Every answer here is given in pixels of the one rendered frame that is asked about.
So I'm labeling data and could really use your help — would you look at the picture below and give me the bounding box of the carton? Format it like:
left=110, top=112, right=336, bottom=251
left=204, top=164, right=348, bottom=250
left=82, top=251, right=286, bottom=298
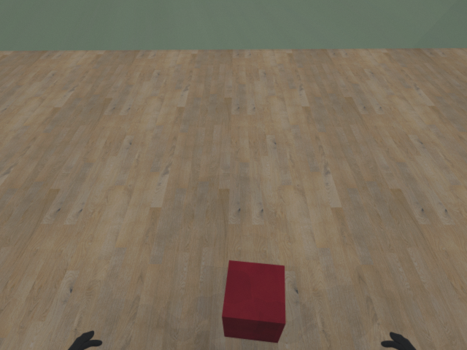
left=222, top=260, right=285, bottom=343

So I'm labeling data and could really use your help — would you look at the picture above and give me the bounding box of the robot left hand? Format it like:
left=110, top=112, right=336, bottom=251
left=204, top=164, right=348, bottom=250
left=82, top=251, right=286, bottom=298
left=68, top=330, right=102, bottom=350

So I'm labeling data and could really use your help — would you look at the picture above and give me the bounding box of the robot right hand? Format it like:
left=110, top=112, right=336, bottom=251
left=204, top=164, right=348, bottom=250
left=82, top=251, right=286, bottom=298
left=381, top=332, right=416, bottom=350

